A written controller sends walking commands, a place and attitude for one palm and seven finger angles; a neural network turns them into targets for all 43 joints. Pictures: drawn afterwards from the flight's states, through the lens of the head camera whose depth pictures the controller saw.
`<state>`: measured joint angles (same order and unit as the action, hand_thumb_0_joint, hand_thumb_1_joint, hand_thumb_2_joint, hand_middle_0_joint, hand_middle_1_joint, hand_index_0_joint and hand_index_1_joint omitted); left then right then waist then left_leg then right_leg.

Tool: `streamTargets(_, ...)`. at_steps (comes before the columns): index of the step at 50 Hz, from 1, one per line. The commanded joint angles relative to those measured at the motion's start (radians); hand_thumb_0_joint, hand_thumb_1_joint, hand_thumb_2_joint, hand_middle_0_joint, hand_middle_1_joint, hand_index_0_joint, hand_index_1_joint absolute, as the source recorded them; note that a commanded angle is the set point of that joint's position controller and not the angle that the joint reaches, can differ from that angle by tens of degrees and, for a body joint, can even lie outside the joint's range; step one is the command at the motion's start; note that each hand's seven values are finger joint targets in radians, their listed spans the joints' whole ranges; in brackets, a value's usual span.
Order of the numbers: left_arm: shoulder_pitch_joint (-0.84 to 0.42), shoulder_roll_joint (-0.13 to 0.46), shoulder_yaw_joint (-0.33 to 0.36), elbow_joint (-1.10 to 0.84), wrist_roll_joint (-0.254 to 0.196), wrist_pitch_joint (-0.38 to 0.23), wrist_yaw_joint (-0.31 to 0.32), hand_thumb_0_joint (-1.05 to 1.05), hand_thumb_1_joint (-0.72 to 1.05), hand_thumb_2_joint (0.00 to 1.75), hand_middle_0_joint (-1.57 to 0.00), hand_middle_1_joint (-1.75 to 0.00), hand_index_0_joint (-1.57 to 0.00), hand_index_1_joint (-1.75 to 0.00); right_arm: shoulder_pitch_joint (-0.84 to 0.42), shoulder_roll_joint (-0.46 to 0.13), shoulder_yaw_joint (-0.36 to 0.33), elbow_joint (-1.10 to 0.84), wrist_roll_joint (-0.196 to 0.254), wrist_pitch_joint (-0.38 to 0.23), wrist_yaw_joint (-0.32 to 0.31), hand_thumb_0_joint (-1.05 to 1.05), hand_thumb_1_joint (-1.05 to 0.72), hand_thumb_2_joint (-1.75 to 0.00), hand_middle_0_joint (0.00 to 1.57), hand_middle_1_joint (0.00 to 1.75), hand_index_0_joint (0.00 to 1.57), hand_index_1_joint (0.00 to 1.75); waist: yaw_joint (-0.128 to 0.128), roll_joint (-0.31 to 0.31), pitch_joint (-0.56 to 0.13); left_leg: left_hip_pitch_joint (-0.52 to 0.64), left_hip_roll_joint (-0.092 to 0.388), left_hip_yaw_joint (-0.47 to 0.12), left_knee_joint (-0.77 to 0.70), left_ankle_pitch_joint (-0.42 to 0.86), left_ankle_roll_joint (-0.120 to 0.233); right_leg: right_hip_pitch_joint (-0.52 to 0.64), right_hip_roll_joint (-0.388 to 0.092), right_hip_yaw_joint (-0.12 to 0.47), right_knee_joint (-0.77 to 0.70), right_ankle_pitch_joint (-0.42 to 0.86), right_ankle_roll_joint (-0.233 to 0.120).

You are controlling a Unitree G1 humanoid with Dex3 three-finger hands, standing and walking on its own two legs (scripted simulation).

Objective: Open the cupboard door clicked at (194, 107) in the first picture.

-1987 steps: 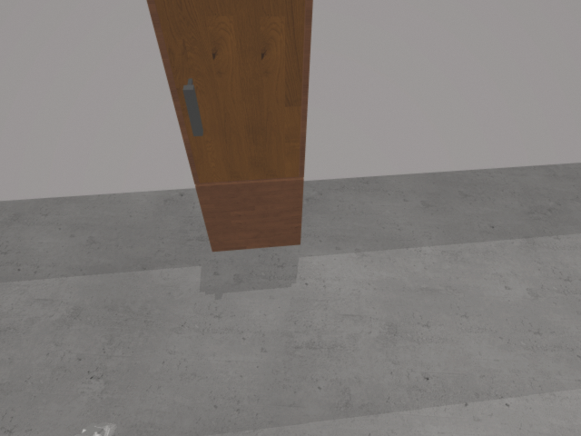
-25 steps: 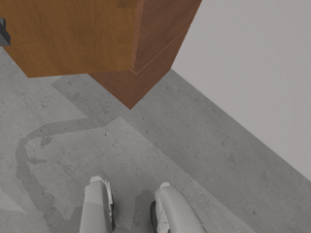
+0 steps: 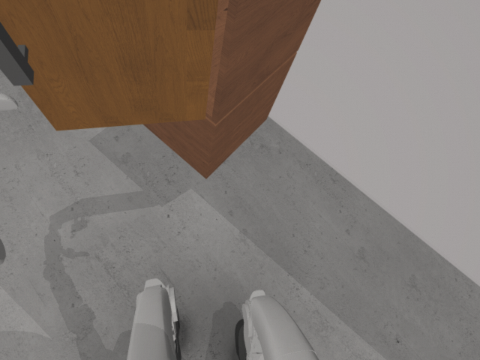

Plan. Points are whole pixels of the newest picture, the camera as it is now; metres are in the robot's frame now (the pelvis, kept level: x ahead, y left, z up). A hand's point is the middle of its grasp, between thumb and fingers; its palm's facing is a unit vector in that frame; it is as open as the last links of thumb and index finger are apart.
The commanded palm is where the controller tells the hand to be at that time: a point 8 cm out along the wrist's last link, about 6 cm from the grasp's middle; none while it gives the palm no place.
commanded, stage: slide the fingers in behind the handle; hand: left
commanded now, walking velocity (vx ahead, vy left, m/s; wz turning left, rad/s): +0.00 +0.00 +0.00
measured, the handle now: out of the picture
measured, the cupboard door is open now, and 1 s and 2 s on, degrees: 52 52 52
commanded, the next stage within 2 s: close the thumb around the handle in 1.14 s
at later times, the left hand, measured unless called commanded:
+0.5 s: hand out of the picture +0.52 +0.31 +0.08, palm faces +0.16 -0.99 +0.01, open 13.9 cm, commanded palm +0.51 +0.32 +0.08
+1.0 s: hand (14, 60) +0.52 +0.29 +0.09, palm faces +0.17 -0.98 -0.01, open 14.0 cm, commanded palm +0.51 +0.31 +0.08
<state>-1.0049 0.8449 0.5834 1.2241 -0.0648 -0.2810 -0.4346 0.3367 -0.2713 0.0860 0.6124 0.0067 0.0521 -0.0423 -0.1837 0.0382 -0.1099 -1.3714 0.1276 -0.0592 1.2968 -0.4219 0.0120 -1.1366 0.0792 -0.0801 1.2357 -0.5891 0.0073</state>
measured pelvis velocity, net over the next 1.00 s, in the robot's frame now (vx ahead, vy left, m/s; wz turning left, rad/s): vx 0.00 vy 0.00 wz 0.02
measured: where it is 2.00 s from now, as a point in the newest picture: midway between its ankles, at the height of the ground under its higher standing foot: (210, 356)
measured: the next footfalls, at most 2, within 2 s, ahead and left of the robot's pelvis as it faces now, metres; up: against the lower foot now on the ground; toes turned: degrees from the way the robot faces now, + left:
none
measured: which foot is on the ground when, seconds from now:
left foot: down 0.00-1.00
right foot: down 0.00-1.00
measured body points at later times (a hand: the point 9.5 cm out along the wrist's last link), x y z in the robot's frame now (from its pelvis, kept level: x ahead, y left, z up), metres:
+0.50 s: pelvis +0.00 +0.00 +0.00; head +0.17 +0.05 +0.42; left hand +0.50 +0.36 +0.08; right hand +0.02 -0.27 -0.10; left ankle +0.08 +0.12 -0.61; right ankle +0.00 -0.14 -0.61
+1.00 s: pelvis +0.00 +0.00 +0.01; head +0.16 +0.04 +0.43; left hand +0.50 +0.34 +0.09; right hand +0.03 -0.27 -0.10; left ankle +0.08 +0.12 -0.61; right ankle +0.00 -0.14 -0.61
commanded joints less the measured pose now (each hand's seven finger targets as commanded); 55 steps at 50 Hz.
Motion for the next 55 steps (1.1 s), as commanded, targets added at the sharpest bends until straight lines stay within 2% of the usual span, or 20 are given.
streamTargets(1, -0.355, 0.341, 0.044, -0.195, -0.031, -0.073, 0.013, 0.00, -0.50, 0.30, -0.30, -1.20, -0.30, -1.20, 0.187, -0.216, -0.082, -0.029, -0.002, -0.014, -0.016, 0.00, -0.90, -0.90, 0.20, 0.30, 0.20, 0.30, 0.015, 0.228, -0.521, 0.699, -0.029, -0.042, -0.110, 0.256, 0.023, -0.021, 0.018, 0.018, -0.185, 0.239, -0.027)
streamTargets(11, -0.403, 0.265, -0.019, -0.204, -0.041, -0.093, 0.008, 0.00, -0.50, 0.30, -0.30, -1.20, -0.30, -1.20, 0.191, -0.216, -0.087, -0.010, -0.004, -0.017, -0.019, 0.00, -0.90, -0.90, 0.20, 0.30, 0.20, 0.30, -0.006, 0.248, -0.527, 0.735, -0.028, -0.054, -0.112, 0.259, 0.021, -0.058, 0.013, 0.016, -0.178, 0.236, -0.031)
streamTargets(14, -0.399, 0.251, -0.018, -0.222, -0.039, -0.093, 0.016, 0.00, -0.50, 0.30, -0.30, -1.20, -0.30, -1.20, 0.195, -0.215, -0.090, -0.009, -0.007, -0.018, -0.016, 0.00, -0.90, -0.90, 0.20, 0.30, 0.20, 0.30, 0.008, 0.275, -0.562, 0.778, -0.028, -0.065, -0.119, 0.272, 0.015, -0.072, 0.010, 0.010, -0.171, 0.236, -0.034)
streamTargets(17, -0.426, 0.228, -0.033, -0.240, -0.036, -0.088, 0.038, 0.00, -0.50, 0.30, -0.30, -1.20, -0.30, -1.20, 0.198, -0.212, -0.093, -0.003, -0.011, -0.017, -0.015, 0.00, -0.90, -0.90, 0.20, 0.30, 0.20, 0.30, -0.005, 0.260, -0.551, 0.774, -0.026, -0.065, -0.122, 0.259, 0.017, -0.071, 0.009, 0.011, -0.178, 0.232, -0.031)
streamTargets(19, -0.412, 0.238, -0.013, -0.265, -0.037, -0.097, 0.050, 0.00, -0.50, 0.30, -0.30, -1.20, -0.30, -1.20, 0.200, -0.213, -0.095, -0.002, -0.014, -0.019, -0.012, 0.00, -0.90, -0.90, 0.20, 0.30, 0.20, 0.30, 0.010, 0.276, -0.588, 0.806, -0.028, -0.069, -0.125, 0.293, 0.014, -0.060, 0.008, 0.011, -0.177, 0.250, -0.034)
streamTargets(27, -0.369, 0.225, -0.012, -0.232, -0.027, -0.100, 0.084, 0.00, -0.50, 0.30, -0.30, -1.20, -0.30, -1.20, 0.197, -0.203, -0.093, -0.006, -0.014, -0.017, -0.004, 0.00, -0.90, -0.90, 0.20, 0.30, 0.20, 0.30, 0.009, 0.232, -0.541, 0.734, -0.034, -0.041, -0.123, 0.283, 0.020, 0.001, 0.011, 0.021, -0.192, 0.269, -0.029)
streamTargets(29, -0.370, 0.226, -0.005, -0.262, -0.027, -0.117, 0.085, 0.00, -0.50, 0.30, -0.30, -1.20, -0.30, -1.20, 0.198, -0.203, -0.096, -0.005, -0.016, -0.018, -0.002, 0.00, -0.90, -0.90, 0.20, 0.30, 0.20, 0.30, 0.016, 0.248, -0.575, 0.764, -0.032, -0.043, -0.121, 0.315, 0.017, 0.005, 0.011, 0.019, -0.183, 0.288, -0.031)
streamTargets(33, -0.367, 0.150, -0.050, -0.240, -0.041, -0.120, 0.082, 0.00, -0.50, 0.30, -0.30, -1.20, -0.30, -1.20, 0.201, -0.199, -0.098, -0.001, -0.015, -0.017, 0.001, 0.00, -0.90, -0.90, 0.20, 0.30, 0.20, 0.30, -0.005, 0.218, -0.520, 0.763, -0.034, -0.052, -0.136, 0.285, 0.018, -0.020, 0.011, 0.016, -0.194, 0.267, -0.031)
streamTargets(34, -0.365, 0.156, -0.046, -0.250, -0.039, -0.120, 0.084, 0.00, -0.50, 0.30, -0.30, -1.20, -0.30, -1.20, 0.198, -0.202, -0.102, 0.000, -0.016, -0.017, -0.001, 0.00, -0.90, -0.90, 0.20, 0.30, 0.20, 0.30, 0.004, 0.241, -0.539, 0.778, -0.032, -0.051, -0.136, 0.291, 0.015, -0.027, 0.009, 0.015, -0.190, 0.268, -0.031)
streamTargets(35, -0.378, 0.123, -0.069, -0.259, -0.043, -0.119, 0.085, 0.00, -0.50, 0.30, -0.30, -1.20, -0.30, -1.20, 0.201, -0.198, -0.103, 0.003, -0.017, -0.017, 0.000, 0.00, -0.90, -0.90, 0.20, 0.30, 0.20, 0.30, -0.005, 0.239, -0.543, 0.789, -0.034, -0.052, -0.137, 0.290, 0.015, -0.032, 0.008, 0.015, -0.194, 0.267, -0.030)
streamTargets(38, -0.360, 0.116, -0.056, -0.259, -0.051, -0.125, 0.093, 0.00, -0.50, 0.30, -0.30, -1.20, -0.30, -1.20, 0.206, -0.197, -0.104, 0.003, -0.019, -0.018, 0.002, 0.00, -0.90, -0.90, 0.20, 0.30, 0.20, 0.30, 0.004, 0.220, -0.543, 0.791, -0.038, -0.056, -0.146, 0.295, 0.015, -0.015, 0.008, 0.013, -0.196, 0.271, -0.033)
streamTargets(39, -0.345, 0.150, -0.030, -0.251, -0.045, -0.124, 0.099, 0.00, -0.50, 0.30, -0.30, -1.20, -0.30, -1.20, 0.202, -0.200, -0.104, 0.004, -0.018, -0.016, 0.002, 0.00, -0.90, -0.90, 0.20, 0.30, 0.20, 0.30, 0.015, 0.211, -0.551, 0.774, -0.037, -0.048, -0.141, 0.295, 0.016, 0.003, 0.007, 0.017, -0.197, 0.276, -0.030)
streamTargets(41, -0.359, 0.132, -0.054, -0.235, -0.036, -0.121, 0.108, 0.00, -0.50, 0.30, -0.30, -1.20, -0.30, -1.20, 0.199, -0.195, -0.100, 0.001, -0.017, -0.014, 0.003, 0.00, -0.90, -0.90, 0.20, 0.30, 0.20, 0.30, 0.005, 0.206, -0.511, 0.742, -0.039, -0.041, -0.142, 0.271, 0.018, 0.000, 0.007, 0.019, -0.200, 0.263, -0.028)
streamTargets(43, -0.388, 0.136, -0.052, -0.249, -0.034, -0.133, 0.119, 0.00, -0.50, 0.30, -0.30, -1.20, -0.30, -1.20, 0.201, -0.195, -0.100, 0.004, -0.019, -0.016, 0.002, 0.00, -0.90, -0.90, 0.20, 0.30, 0.20, 0.30, -0.002, 0.207, -0.511, 0.744, -0.040, -0.044, -0.141, 0.266, 0.020, -0.001, 0.007, 0.021, -0.199, 0.261, -0.030)
streamTargets(44, -0.374, 0.154, -0.040, -0.241, -0.026, -0.136, 0.124, 0.00, -0.50, 0.30, -0.30, -1.20, -0.30, -1.20, 0.197, -0.198, -0.101, 0.002, -0.019, -0.014, 0.001, 0.00, -0.90, -0.90, 0.20, 0.30, 0.20, 0.30, 0.009, 0.220, -0.523, 0.748, -0.039, -0.041, -0.139, 0.269, 0.016, -0.002, 0.006, 0.022, -0.195, 0.259, -0.031)
streamTargets(45, -0.394, 0.132, -0.060, -0.240, -0.028, -0.139, 0.126, 0.00, -0.50, 0.30, -0.30, -1.20, -0.30, -1.20, 0.195, -0.194, -0.100, 0.004, -0.019, -0.016, 0.003, 0.00, -0.90, -0.90, 0.20, 0.30, 0.20, 0.30, -0.006, 0.219, -0.511, 0.746, -0.039, -0.042, -0.137, 0.260, 0.017, -0.015, 0.006, 0.021, -0.198, 0.255, -0.029)
streamTargets(48, -0.403, 0.122, -0.068, -0.241, -0.029, -0.151, 0.126, 0.00, -0.50, 0.30, -0.30, -1.20, -0.30, -1.20, 0.196, -0.195, -0.101, 0.005, -0.021, -0.019, 0.001, 0.00, -0.90, -0.90, 0.20, 0.30, 0.20, 0.30, -0.010, 0.223, -0.520, 0.751, -0.039, -0.047, -0.136, 0.258, 0.018, -0.020, 0.006, 0.024, -0.193, 0.252, -0.031)
streamTargets(50, -0.393, 0.154, -0.050, -0.215, -0.030, -0.145, 0.122, 0.00, -0.50, 0.30, -0.30, -1.20, -0.30, -1.20, 0.193, -0.202, -0.099, 0.005, -0.018, -0.017, -0.001, 0.00, -0.90, -0.90, 0.20, 0.30, 0.20, 0.30, -0.007, 0.206, -0.519, 0.729, -0.038, -0.042, -0.133, 0.245, 0.019, -0.006, 0.005, 0.027, -0.197, 0.248, -0.028)
streamTargets(54, -0.381, 0.147, -0.056, -0.246, -0.029, -0.144, 0.110, 0.00, -0.50, 0.30, -0.30, -1.20, -0.30, -1.20, 0.193, -0.198, -0.101, 0.004, -0.017, -0.017, 0.000, 0.00, -0.90, -0.90, 0.20, 0.30, 0.20, 0.30, 0.006, 0.237, -0.565, 0.758, -0.039, -0.036, -0.125, 0.292, 0.019, 0.008, 0.006, 0.031, -0.191, 0.282, -0.030)
streamTargets(55, -0.379, 0.137, -0.061, -0.231, -0.031, -0.139, 0.111, 0.00, -0.50, 0.30, -0.30, -1.20, -0.30, -1.20, 0.195, -0.197, -0.101, 0.005, -0.017, -0.015, 0.000, 0.00, -0.90, -0.90, 0.20, 0.30, 0.20, 0.30, 0.000, 0.219, -0.550, 0.749, -0.038, -0.039, -0.127, 0.278, 0.019, 0.002, 0.006, 0.027, -0.193, 0.271, -0.028)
